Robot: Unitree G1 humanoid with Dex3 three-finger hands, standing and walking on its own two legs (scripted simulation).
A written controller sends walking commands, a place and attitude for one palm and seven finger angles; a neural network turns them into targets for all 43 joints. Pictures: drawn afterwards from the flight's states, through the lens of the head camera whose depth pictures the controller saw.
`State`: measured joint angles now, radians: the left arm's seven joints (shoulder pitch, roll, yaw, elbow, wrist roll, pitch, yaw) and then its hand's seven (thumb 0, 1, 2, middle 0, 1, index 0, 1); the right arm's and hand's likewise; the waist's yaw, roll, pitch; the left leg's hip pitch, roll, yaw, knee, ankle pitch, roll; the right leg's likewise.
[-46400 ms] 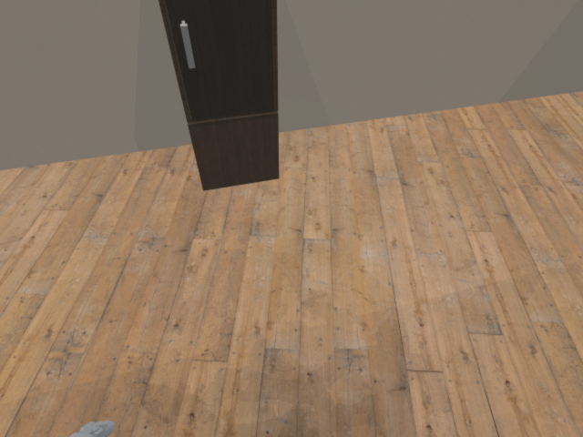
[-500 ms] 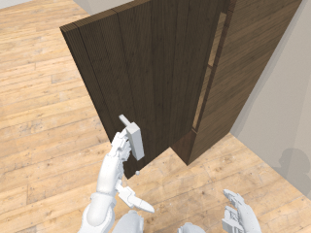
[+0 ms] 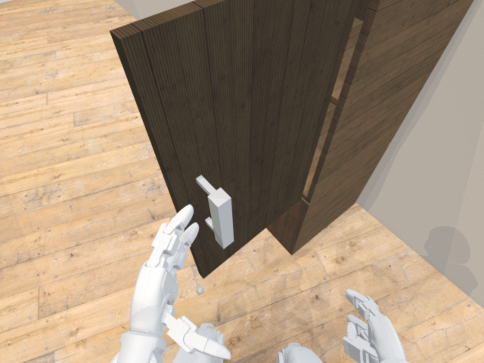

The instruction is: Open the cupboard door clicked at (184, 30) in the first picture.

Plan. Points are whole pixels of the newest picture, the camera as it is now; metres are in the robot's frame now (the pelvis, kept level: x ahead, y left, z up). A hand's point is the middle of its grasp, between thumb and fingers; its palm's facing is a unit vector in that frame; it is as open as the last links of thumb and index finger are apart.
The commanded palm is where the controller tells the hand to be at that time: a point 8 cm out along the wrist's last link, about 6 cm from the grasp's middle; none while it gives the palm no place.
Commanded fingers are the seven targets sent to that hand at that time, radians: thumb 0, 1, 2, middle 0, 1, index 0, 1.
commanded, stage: slide the hand sideways off the handle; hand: left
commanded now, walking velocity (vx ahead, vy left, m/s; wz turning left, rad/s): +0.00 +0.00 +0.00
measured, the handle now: (214, 212) +0.34 +0.06 +0.06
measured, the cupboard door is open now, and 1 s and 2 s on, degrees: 93 93 93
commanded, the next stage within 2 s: draw the hand back to the body in 0.52 s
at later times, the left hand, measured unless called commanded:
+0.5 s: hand (166, 321) +0.18 +0.11 +0.06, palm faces -0.06 -1.00 +0.00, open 16.3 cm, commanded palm +0.16 +0.17 +0.05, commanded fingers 0.00 -0.50 0.30 -0.15 -0.30 -0.15 -0.30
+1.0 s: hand (116, 312) +0.18 +0.15 +0.12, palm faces -0.06 -1.00 -0.05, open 16.3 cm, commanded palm +0.15 +0.22 +0.13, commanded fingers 0.00 -0.50 0.30 -0.15 -0.30 -0.15 -0.30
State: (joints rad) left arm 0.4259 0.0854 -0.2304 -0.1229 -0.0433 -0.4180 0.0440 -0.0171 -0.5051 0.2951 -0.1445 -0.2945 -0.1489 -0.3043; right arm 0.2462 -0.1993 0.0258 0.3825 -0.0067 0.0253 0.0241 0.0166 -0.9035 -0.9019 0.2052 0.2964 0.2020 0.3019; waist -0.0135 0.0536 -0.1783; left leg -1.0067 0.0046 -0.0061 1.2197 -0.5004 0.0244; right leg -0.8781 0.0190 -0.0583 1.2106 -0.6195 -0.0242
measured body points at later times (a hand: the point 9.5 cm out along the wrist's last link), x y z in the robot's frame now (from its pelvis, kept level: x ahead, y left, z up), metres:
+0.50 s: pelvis +0.00 +0.00 -0.01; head +0.06 +0.00 +0.44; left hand +0.18 +0.17 +0.06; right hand +0.20 -0.22 -0.08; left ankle +0.05 +0.10 -0.64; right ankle -0.01 -0.11 -0.64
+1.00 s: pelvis +0.00 +0.00 +0.03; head +0.03 +0.00 +0.48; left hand +0.18 +0.21 +0.12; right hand +0.18 -0.23 -0.04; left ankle +0.05 +0.10 -0.64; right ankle -0.01 -0.11 -0.64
